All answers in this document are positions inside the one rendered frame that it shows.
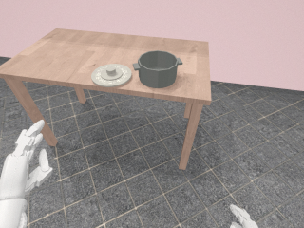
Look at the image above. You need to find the left robot hand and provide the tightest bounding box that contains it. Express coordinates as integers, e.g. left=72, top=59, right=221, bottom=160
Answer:
left=0, top=120, right=53, bottom=200

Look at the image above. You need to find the lid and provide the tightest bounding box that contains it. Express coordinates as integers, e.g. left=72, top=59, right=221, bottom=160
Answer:
left=91, top=64, right=132, bottom=87

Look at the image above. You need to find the pot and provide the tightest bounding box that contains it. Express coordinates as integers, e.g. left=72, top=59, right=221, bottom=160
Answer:
left=132, top=50, right=183, bottom=88

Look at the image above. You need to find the right robot hand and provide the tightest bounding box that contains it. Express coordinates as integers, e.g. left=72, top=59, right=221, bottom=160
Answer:
left=230, top=204, right=258, bottom=228

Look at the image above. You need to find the robot left forearm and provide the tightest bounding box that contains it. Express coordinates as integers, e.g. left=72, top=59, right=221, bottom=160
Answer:
left=0, top=198, right=28, bottom=228

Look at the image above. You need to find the table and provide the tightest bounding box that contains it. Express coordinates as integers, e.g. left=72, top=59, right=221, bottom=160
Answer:
left=0, top=28, right=212, bottom=170

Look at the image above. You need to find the knob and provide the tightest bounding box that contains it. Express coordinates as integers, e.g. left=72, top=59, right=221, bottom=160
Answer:
left=106, top=66, right=116, bottom=74

